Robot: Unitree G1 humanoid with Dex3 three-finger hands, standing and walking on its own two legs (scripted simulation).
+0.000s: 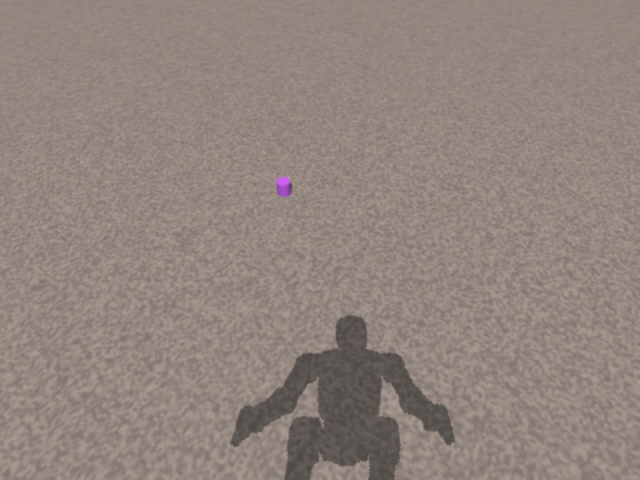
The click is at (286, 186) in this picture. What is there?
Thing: low tin
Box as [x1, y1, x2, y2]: [276, 177, 290, 196]
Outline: 280,177 276,181 277,191 279,195 286,196 290,193 289,179 286,177
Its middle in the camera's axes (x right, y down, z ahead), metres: -0.18 -0.30 +1.89
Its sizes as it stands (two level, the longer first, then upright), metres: 0.065 0.065 0.070
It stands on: the floor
